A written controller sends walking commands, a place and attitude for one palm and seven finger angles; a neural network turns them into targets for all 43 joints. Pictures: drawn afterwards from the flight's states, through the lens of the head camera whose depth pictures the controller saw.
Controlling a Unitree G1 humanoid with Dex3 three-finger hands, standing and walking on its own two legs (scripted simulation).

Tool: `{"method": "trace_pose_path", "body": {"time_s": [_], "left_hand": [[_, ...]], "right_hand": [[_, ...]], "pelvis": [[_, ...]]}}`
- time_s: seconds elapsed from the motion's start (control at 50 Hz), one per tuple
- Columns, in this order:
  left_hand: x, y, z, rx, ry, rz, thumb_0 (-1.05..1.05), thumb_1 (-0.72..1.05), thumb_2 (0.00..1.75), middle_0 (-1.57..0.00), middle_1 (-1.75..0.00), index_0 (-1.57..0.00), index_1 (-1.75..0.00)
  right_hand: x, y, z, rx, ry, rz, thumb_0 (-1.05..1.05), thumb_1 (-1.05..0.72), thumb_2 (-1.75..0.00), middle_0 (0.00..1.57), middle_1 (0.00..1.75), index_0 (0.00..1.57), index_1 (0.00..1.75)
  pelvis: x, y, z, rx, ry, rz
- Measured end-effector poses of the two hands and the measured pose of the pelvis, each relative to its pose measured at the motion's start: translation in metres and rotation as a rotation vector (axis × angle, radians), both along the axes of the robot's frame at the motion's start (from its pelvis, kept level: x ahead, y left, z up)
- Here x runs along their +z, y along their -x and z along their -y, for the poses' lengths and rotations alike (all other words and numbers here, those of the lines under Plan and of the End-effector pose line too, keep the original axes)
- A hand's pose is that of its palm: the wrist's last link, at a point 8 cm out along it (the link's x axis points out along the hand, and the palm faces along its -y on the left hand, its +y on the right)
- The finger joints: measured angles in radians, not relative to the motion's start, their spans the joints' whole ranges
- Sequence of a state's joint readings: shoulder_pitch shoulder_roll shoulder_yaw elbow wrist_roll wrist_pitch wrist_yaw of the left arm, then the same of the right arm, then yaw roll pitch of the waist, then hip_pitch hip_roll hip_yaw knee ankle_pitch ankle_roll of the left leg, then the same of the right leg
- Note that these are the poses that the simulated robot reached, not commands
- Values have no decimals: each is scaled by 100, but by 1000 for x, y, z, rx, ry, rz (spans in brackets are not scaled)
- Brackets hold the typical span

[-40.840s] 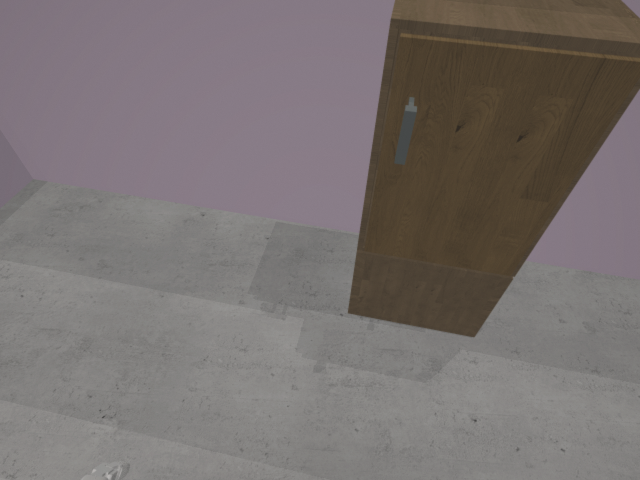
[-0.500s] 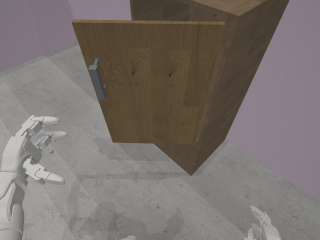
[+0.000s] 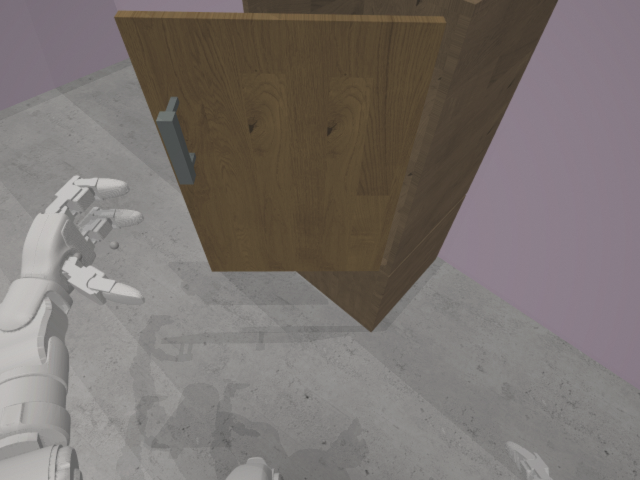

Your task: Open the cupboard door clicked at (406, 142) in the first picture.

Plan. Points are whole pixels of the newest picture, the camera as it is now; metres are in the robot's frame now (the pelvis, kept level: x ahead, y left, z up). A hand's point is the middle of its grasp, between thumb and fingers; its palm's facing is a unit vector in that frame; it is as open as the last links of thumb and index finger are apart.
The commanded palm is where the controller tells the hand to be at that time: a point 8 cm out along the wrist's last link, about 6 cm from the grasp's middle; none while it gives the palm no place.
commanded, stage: move the hooked fingers beside the handle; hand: left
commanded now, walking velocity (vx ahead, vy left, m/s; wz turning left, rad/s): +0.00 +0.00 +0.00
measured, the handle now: (180, 141) +0.57 +0.23 +0.08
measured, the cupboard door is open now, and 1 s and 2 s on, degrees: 43 43 43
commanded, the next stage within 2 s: none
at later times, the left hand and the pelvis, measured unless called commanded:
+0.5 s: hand (122, 204) +0.43 +0.27 +0.09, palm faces +0.03 -1.00 -0.01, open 14.0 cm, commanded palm +0.41 +0.32 +0.08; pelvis +0.00 +0.01 -0.01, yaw -1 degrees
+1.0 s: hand (132, 169) +0.50 +0.28 +0.09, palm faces +0.03 -1.00 +0.01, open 14.0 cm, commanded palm +0.49 +0.33 +0.08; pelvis +0.00 +0.01 -0.02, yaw -2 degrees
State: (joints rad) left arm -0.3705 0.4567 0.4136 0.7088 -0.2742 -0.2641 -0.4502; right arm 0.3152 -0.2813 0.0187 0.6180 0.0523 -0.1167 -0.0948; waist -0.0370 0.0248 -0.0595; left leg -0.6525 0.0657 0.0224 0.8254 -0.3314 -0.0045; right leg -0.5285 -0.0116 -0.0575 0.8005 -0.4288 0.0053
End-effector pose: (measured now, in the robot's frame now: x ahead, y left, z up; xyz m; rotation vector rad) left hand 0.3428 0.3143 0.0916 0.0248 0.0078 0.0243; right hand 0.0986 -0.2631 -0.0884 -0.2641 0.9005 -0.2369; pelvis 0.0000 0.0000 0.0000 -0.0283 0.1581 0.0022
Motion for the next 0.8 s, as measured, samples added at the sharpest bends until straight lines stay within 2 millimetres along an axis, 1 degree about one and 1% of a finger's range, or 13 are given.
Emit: {"method": "trace_pose_path", "body": {"time_s": [0.14,0.22,0.34,0.54,0.64,0.8], "left_hand": [[-1,-16,-4,18,3,7,-2,-50,30,-30,-120,-30,-120],[-3,-23,-7,21,4,0,-2,-50,30,-30,-120,-30,-120],[-5,-41,-12,20,11,2,-2,-50,30,-30,-120,-30,-120],[-2,-70,-10,1,16,0,-2,-50,30,-30,-120,-30,-120],[-6,-83,-13,18,18,-13,-2,-50,30,-30,-120,-30,-120],[-4,-104,-18,19,20,-3,-2,-50,30,-30,-120,-30,-120]], "right_hand": [[-4,19,-3,-38,-7,-66,2,-90,-90,21,30,20,30],[-6,24,-6,-43,-5,-97,2,-90,-90,21,30,20,30],[-8,30,-6,-46,11,-138,1,-90,-90,21,30,20,30],[-13,46,-6,-69,21,-198,1,-90,-90,21,30,20,30],[-16,60,-5,-90,25,-243,1,-90,-90,21,30,20,30],[-19,88,-2,-133,39,-335,1,-90,-90,21,30,20,30]], "pelvis": [[-1,-4,-5,-13,0,-16],[-2,-4,-8,-11,5,-22],[-5,-1,-10,-8,11,-41],[-10,0,-14,-11,18,-74],[-13,2,-14,-17,19,-95],[-18,3,-13,-21,28,-127]]}}
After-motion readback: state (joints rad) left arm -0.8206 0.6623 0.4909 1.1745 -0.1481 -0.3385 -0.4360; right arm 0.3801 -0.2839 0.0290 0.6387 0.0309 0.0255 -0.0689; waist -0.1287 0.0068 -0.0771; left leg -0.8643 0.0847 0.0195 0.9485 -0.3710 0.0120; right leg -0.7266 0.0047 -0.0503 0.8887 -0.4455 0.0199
